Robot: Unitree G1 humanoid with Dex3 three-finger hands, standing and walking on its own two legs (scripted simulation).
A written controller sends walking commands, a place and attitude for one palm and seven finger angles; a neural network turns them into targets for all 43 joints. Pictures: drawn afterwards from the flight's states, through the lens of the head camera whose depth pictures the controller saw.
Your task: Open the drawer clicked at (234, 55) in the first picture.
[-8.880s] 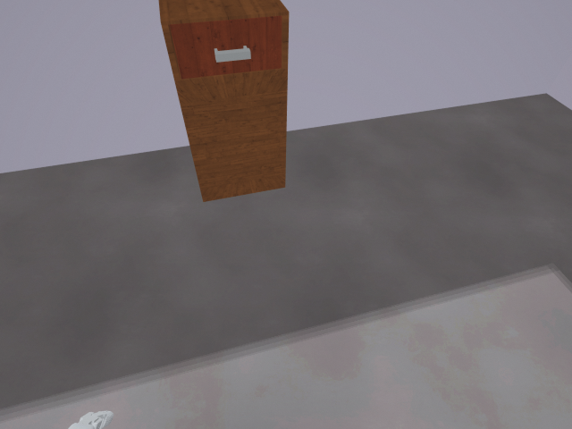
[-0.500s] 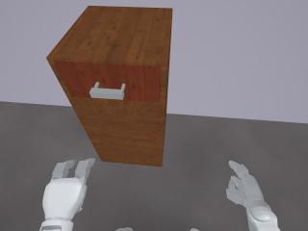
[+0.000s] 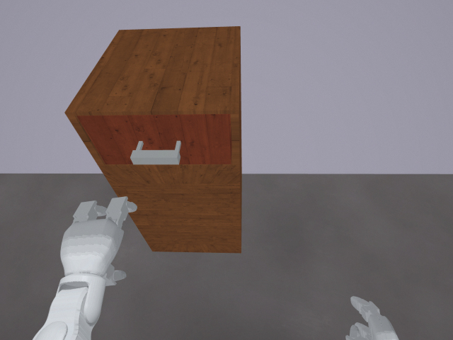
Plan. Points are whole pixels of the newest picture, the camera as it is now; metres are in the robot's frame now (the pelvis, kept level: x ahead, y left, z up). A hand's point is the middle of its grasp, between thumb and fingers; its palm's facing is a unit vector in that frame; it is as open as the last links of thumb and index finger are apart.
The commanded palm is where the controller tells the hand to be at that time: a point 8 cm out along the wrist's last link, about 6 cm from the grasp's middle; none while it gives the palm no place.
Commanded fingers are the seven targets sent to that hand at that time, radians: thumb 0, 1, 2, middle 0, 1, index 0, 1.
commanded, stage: raise the hand with hooked fingers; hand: left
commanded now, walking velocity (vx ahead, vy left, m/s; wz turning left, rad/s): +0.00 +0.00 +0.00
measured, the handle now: (157, 150) +0.54 +0.25 -0.03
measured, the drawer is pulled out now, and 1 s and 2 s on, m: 0.00 0.00 0.00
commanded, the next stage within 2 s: move the hooked fingers above the handle in 0.86 s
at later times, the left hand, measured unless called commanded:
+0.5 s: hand (108, 200) +0.31 +0.24 +0.09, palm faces +0.05 -0.05 -1.00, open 13.8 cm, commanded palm +0.28 +0.24 +0.15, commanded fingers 0.00 -0.50 0.30 -0.30 -1.20 -0.30 -1.20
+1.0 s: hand (111, 201) +0.31 +0.23 +0.09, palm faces +0.06 -0.07 -1.00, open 13.8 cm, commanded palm +0.29 +0.24 +0.14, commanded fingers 0.00 -0.50 0.30 -0.30 -1.20 -0.30 -1.20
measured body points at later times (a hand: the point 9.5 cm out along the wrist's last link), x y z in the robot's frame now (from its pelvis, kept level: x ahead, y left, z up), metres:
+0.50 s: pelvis +0.00 -0.01 +0.02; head +0.02 -0.04 +0.47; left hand +0.30 +0.24 +0.15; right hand +0.21 -0.21 -0.09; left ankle -0.03 +0.12 -0.72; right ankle +0.03 -0.13 -0.72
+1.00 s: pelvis +0.00 +0.00 +0.02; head +0.02 -0.04 +0.47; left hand +0.30 +0.23 +0.14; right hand +0.19 -0.23 -0.09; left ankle -0.03 +0.12 -0.72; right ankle +0.03 -0.13 -0.72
